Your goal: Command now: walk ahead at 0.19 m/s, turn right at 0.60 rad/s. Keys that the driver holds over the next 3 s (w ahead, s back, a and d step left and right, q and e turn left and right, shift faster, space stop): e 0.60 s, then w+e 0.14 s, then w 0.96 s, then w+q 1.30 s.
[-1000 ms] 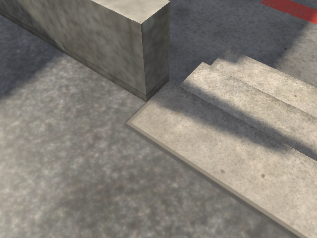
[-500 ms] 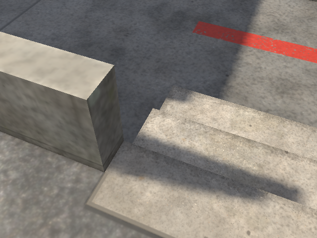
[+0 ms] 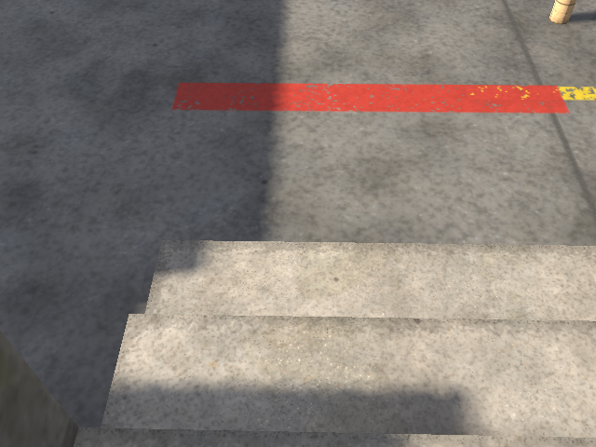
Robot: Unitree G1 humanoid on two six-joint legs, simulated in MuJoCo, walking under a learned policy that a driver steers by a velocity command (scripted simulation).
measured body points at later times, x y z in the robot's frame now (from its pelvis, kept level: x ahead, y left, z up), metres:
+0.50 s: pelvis +0.14 +0.05 +0.03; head +0.16 +0.05 +0.48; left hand +0.37 +0.26 -0.06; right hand +0.19 -0.27 -0.06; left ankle +0.18 +0.14 -0.72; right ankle +0.05 -0.07 -0.64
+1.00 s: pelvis +0.19 +0.00 +0.02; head +0.19 -0.02 +0.47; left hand +0.37 +0.22 -0.10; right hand +0.14 -0.28 -0.10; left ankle +0.32 +0.09 -0.67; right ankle +0.10 -0.04 -0.72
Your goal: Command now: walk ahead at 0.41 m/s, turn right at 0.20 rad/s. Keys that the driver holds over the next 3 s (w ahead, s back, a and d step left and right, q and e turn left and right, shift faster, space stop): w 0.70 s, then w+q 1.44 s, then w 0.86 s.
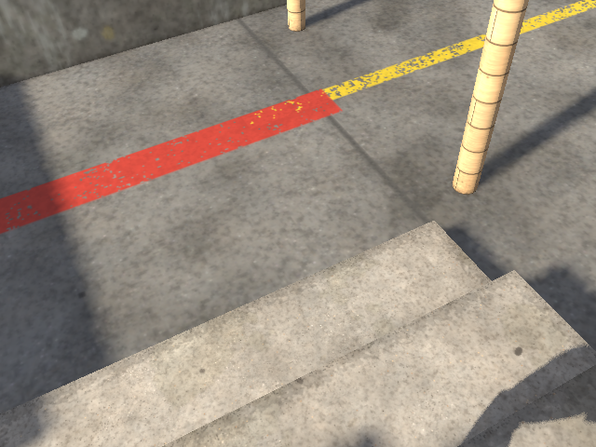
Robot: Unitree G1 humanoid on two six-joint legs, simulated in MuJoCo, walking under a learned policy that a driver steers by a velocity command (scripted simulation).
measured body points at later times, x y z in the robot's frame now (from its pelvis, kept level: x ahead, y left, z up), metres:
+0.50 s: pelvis +0.20 +0.05 +0.00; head +0.22 +0.07 +0.45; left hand +0.32 +0.32 -0.13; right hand +0.19 -0.21 -0.12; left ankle +0.16 +0.11 -0.74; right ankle +0.31 -0.11 -0.68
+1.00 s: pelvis +0.53 -0.03 -0.15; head +0.55 -0.04 +0.30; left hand +0.60 +0.22 -0.28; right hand +0.47 -0.27 -0.30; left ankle +0.31 +0.11 -0.65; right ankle +0.58 -0.12 -0.88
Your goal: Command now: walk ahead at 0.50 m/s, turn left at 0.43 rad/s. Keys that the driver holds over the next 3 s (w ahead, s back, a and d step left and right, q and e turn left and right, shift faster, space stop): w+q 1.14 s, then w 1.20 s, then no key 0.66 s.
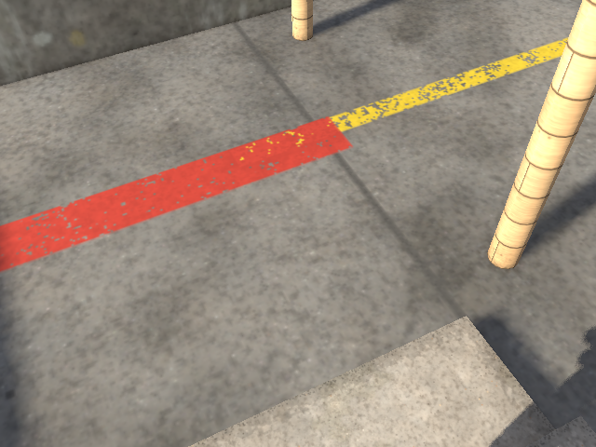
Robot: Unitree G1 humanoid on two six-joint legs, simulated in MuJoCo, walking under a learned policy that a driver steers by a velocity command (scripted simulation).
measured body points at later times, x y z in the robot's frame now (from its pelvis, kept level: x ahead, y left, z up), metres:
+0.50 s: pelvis +0.29 +0.06 -0.09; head +0.31 +0.08 +0.36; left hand +0.06 +0.18 -0.23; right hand +0.53 -0.08 -0.21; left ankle +0.39 +0.21 -0.83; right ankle +0.04 -0.10 -0.72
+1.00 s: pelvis +0.64 +0.13 -0.26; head +0.65 +0.14 +0.19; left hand +0.64 +0.42 -0.37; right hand +0.76 -0.09 -0.40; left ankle +0.42 +0.20 -0.79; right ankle +0.75 +0.08 -0.99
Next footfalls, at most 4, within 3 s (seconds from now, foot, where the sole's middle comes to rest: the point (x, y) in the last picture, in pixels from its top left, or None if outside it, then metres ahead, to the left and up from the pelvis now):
0.52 left None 0.42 0.21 -0.89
0.94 right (272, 372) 0.79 0.10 -1.03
1.42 left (146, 355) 0.87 0.46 -1.03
1.92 right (147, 254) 1.24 0.51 -1.03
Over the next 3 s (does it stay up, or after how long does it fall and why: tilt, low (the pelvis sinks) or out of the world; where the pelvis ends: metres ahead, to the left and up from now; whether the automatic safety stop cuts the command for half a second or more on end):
stays up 1.29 0.77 -0.25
